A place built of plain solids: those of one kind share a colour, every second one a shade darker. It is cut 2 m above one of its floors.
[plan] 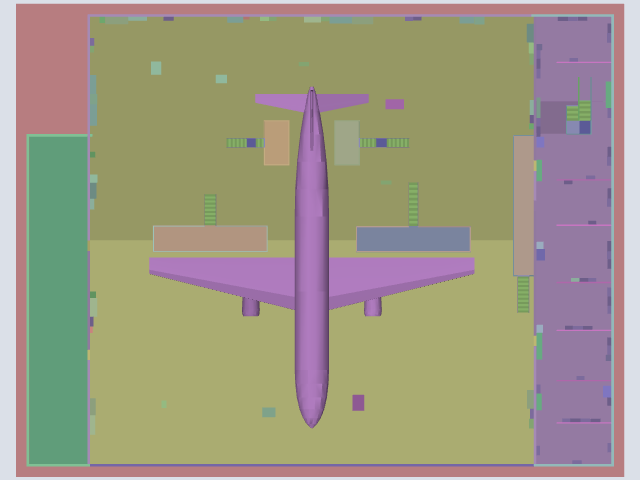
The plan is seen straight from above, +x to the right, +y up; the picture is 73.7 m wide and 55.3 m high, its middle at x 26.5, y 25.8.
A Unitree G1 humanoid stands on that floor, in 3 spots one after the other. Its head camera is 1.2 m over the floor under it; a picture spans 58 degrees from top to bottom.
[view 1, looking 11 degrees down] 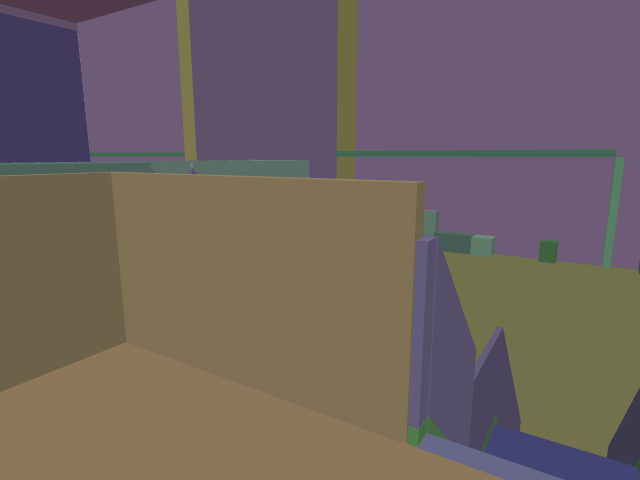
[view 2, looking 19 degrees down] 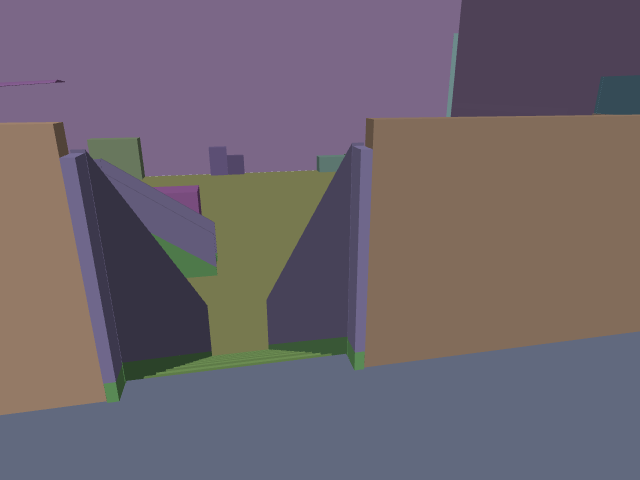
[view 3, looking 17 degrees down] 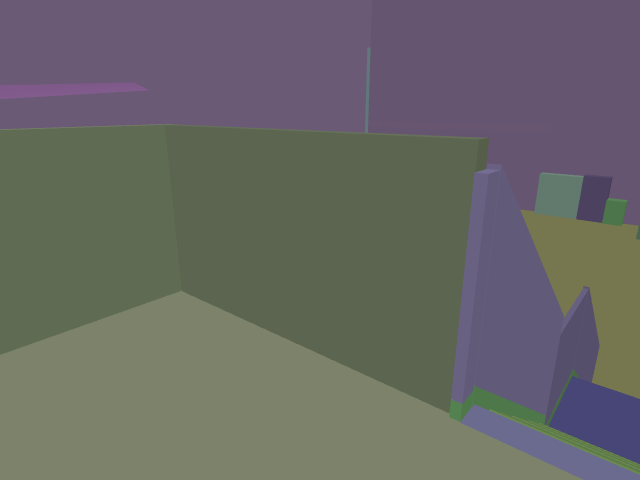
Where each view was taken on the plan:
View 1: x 21.73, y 37.00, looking -148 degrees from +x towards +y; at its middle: rail_taildockL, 1.89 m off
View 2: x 37.27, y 25.67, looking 78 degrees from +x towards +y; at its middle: rail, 2.53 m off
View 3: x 29.49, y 37.00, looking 40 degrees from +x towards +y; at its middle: rail_taildockR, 2.02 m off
